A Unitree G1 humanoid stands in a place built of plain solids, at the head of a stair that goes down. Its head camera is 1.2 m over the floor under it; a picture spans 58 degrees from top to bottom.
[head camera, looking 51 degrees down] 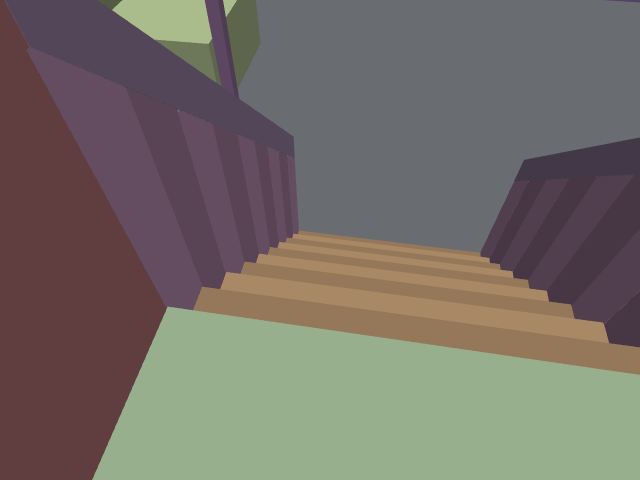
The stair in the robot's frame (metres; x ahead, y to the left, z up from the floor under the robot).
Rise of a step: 0.20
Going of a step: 0.21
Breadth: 1.60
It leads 9 degrees to the right of straight ahead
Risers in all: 10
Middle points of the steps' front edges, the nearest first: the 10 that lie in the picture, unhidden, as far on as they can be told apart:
0.58 -0.31 0.00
0.78 -0.34 -0.20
0.98 -0.37 -0.40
1.19 -0.41 -0.59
1.39 -0.44 -0.79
1.59 -0.47 -0.99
1.80 -0.50 -1.19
2.00 -0.54 -1.39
2.20 -0.57 -1.59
2.41 -0.60 -1.79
